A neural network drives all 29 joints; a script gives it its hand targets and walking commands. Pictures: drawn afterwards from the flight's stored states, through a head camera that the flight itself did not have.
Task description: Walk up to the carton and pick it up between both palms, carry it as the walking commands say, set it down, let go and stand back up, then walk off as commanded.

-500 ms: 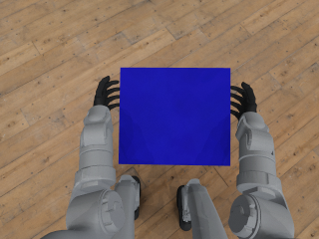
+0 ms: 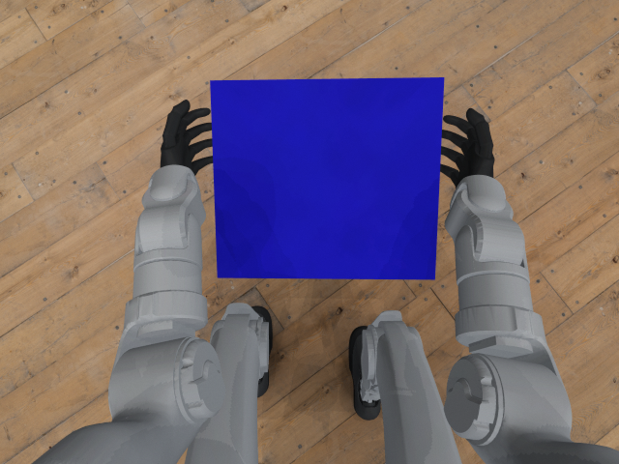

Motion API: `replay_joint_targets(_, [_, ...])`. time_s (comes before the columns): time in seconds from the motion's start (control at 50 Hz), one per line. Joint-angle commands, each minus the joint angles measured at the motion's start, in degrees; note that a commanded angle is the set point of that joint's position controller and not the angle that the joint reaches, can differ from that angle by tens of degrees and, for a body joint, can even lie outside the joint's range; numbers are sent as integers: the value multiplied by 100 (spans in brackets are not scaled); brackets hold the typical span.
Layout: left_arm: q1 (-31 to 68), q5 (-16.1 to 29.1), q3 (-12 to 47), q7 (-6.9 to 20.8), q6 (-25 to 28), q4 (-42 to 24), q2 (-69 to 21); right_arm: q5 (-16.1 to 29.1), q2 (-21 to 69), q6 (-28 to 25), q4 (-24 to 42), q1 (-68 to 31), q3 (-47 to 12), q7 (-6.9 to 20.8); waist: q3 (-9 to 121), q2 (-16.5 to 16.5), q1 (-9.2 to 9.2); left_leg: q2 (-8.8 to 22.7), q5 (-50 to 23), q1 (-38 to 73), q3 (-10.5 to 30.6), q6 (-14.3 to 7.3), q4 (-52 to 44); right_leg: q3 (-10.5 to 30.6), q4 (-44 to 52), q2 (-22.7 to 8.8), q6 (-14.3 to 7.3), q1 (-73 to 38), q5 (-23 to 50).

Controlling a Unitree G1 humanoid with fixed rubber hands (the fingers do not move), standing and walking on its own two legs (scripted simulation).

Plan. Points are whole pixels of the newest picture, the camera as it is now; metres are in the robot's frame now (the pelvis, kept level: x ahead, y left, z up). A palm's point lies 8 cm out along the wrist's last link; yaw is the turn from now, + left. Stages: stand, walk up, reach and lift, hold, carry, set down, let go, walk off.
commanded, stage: set down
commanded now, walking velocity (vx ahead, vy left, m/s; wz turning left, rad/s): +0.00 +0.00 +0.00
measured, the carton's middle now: (324, 181) +0.47 +0.01 -0.17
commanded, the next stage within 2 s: none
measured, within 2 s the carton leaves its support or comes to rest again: neither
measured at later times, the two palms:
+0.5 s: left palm (198, 166) +0.48 +0.19 -0.16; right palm (444, 173) +0.48 -0.16 -0.15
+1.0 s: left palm (215, 173) +0.50 +0.19 -0.25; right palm (424, 181) +0.50 -0.17 -0.26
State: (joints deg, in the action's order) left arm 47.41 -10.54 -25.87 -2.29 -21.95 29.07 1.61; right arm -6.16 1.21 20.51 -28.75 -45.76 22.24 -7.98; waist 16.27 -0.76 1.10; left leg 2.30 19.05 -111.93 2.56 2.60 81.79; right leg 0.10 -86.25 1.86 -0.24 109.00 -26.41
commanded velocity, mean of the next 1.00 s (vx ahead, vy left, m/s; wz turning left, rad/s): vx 0.00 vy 0.00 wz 0.00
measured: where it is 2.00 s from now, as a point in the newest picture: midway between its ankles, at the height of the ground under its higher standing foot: (311, 377)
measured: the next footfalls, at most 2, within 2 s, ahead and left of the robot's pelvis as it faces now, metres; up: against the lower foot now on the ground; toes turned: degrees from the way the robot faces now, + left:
none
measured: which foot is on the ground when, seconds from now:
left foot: down 0.00-1.00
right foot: down 0.00-1.00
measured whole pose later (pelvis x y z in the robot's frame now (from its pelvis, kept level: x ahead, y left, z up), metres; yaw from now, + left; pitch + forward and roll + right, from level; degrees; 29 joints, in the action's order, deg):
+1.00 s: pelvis -0.02 +0.01 -0.13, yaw -2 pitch +46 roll +0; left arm 67.4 -5.2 -22.6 -6.1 -18.4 38.4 10.2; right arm -1.6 -9.6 17.3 -41.3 -67.9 19.3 -8.6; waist -2.9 -1.0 -0.4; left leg -1.6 23.7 -131.1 3.9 3.5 108.4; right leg 1.5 -112.6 3.8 1.7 128.3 -30.8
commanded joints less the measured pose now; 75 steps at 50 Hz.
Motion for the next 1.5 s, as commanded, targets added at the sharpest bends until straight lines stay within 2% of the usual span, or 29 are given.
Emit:
replay_joint_targets(0.0, [3374,892,3547,2258,30,298,-5023,1046,4897,-3,202,-4003,-3467,2635,5904,33,-167,-892,-898,3464,-887,-235,-5,-182,1162,545,186,-3233,1273])
replay_joint_targets(0.12, [3999,773,3071,2253,-23,671,-4746,845,4809,112,-312,-4502,-3039,2597,5314,-247,-127,-861,11,2699,-900,-317,264,-232,910,468,168,-2717,334])
replay_joint_targets(0.16, [4215,755,2889,2252,-30,754,-4747,816,4871,156,-480,-4683,-2953,2582,5216,-278,-238,-871,302,2438,-930,-346,343,-174,848,440,159,-2694,-23])
replay_joint_targets(0.2, [4392,714,2824,2222,-61,820,-4824,736,4791,162,-658,-4780,-2747,2599,5216,-102,-211,-850,409,2571,-891,-320,358,-267,702,451,121,-2377,-156])
replay_joint_targets(0.28, [4709,925,3042,2120,-53,665,-5079,711,4633,101,-714,-5033,-2622,2660,5650,99,-50,-850,267,3193,-733,-220,510,-538,364,479,44,-1737,-123])
replay_joint_targets(0.38, [4637,1143,3548,1900,-34,490,-5337,799,4429,-29,-684,-4881,-2557,2739,6202,605,143,-827,-585,4042,-549,-52,757,-797,-85,547,-13,-1018,510])
replay_joint_targets(0.42, [4621,1147,3687,1782,13,379,-5337,897,4412,-77,-763,-4779,-2546,2786,6309,866,105,-824,-900,4212,-547,-16,831,-831,-261,570,-17,-726,724])
replay_joint_targets(0.54, [4478,1100,3685,1505,134,401,-5151,1109,4102,-206,-667,-4891,-2613,2844,6145,914,8,-805,-1267,4333,-491,-40,1099,-813,-540,538,9,-75,732])
replay_joint_targets(0.56, [4433,1110,3638,1474,155,470,-5138,1103,4074,-237,-672,-4955,-2616,2818,6062,787,43,-798,-1266,4268,-448,-72,1137,-837,-616,534,25,-58,737])
replay_joint_targets(0.68, [4584,1054,3385,1387,308,624,-4734,1175,3917,-352,-687,-5275,-2696,2657,5686,437,-150,-831,-1051,3467,-603,-114,1410,-767,-790,508,85,-184,701])
replay_joint_targets(0.7, [4699,1119,3428,1380,331,595,-4689,1212,3879,-376,-644,-5360,-2736,2617,5776,343,-81,-819,-965,3480,-598,-122,1475,-804,-867,509,96,-215,655])
replay_joint_targets(0.78, [4893,1125,3375,1414,343,757,-4540,1223,3762,-396,-705,-5505,-2724,2450,5682,407,-138,-803,-708,3143,-738,-96,1664,-734,-937,482,98,-371,507])
replay_joint_targets(0.86, [5138,1217,3353,1479,401,796,-4441,1178,3773,-408,-789,-5605,-2776,2286,5642,191,-58,-798,-541,2670,-784,-118,1893,-697,-1075,485,113,-648,477])
replay_joint_targets(0.88, [5139,1216,3397,1502,398,809,-4382,1199,3790,-412,-772,-5638,-2760,2256,5823,248,-77,-785,-543,2711,-808,-105,1933,-702,-1140,480,125,-775,561])
replay_joint_targets(0.92, [5318,1327,3472,1550,459,637,-4266,1271,3878,-427,-680,-5707,-2897,2178,6046,57,-65,-786,-591,2473,-870,-119,2077,-675,-1208,489,133,-1122,720])
replay_joint_targets(0.94, [5354,1371,3549,1568,466,634,-4290,1339,3840,-458,-495,-5875,-2995,2123,6192,187,-114,-787,-645,2449,-922,-100,2159,-615,-1228,492,131,-1216,809])
replay_joint_targets(1.0, [5554,1548,3733,1588,557,432,-4083,1520,3994,-483,-264,-6097,-3288,1985,6883,0,-184,-785,-828,2350,-1014,-110,2399,-526,-1404,485,164,-1881,1156])
replay_joint_targets(1.1, [6228,2025,4157,1473,629,107,-3824,1912,3766,-489,491,-6985,-3949,1754,8761,-67,-227,-734,-931,3025,-1151,-63,2843,-487,-1804,434,174,-3058,1453])
replay_joint_targets(1.12, [6160,2163,4163,1426,631,-9,-3923,2023,3602,-520,880,-7315,-4090,1696,9245,-139,-282,-735,-1092,3317,-1146,-75,2955,-502,-1935,447,174,-3382,1587])
replay_joint_targets(1.16, [6186,2258,3910,1381,625,485,-3838,2166,3403,-640,1065,-7878,-4032,1580,9373,-254,-554,-747,-886,3276,-1177,-97,3074,-421,-2083,417,147,-3942,1520])
replay_joint_targets(1.18, [6048,2255,3707,1392,615,938,-3794,2191,3276,-708,980,-8081,-3926,1556,8890,-371,-586,-760,-589,3021,-1157,-149,3056,-410,-2081,426,128,-3933,1252])
replay_joint_targets(1.2, [6015,2249,3644,1407,661,988,-3931,2324,3453,-766,1177,-8130,-3959,1493,8930,-486,-728,-745,-985,2957,-1140,-191,3123,-405,-2181,472,163,-4267,1838])
replay_joint_targets(1.26, [6131,1956,3233,1527,651,1693,-3754,2112,3517,-664,253,-8010,-3767,1624,7043,-527,-631,-683,-155,1942,-1164,-298,3146,-286,-2169,435,126,-3227,928])
replay_joint_targets(1.28, [6101,1865,3113,1590,669,1921,-3733,1974,3525,-653,-162,-7831,-3616,1678,6495,-666,-556,-688,37,1692,-1109,-340,3152,-324,-2174,417,123,-2849,686])
replay_joint_targets(1.32, [6000,1688,3011,1670,676,2158,-3849,1810,3461,-665,-703,-7505,-3352,1780,5811,-479,-431,-639,132,1807,-1032,-327,3222,-378,-2208,449,74,-2065,375])
replay_joint_targets(1.34, [5987,1608,3007,1686,696,2200,-3847,1792,3495,-699,-855,-7365,-3258,1816,5689,-319,-488,-629,91,1838,-1005,-317,3267,-383,-2254,446,61,-1848,394])
replay_joint_targets(1.36, [6022,1623,3005,1694,699,2226,-3903,1730,3422,-726,-916,-7285,-3189,1842,5594,-273,-358,-619,93,1906,-944,-302,3280,-437,-2307,449,55,-1668,373])
replay_joint_targets(1.4, [6339,1728,3110,1661,757,2071,-3900,1793,3322,-823,-709,-7534,-3211,1825,5906,-94,-261,-595,-147,2158,-915,-247,3387,-488,-2416,436,74,-1723,592])
replay_joint_targets(1.48, [6863,2156,3342,1502,847,1697,-3785,2101,3135,-971,-238,-8162,-3387,1684,6691,64,-208,-586,-502,2694,-895,-204,3567,-571,-2659,397,85,-2030,928])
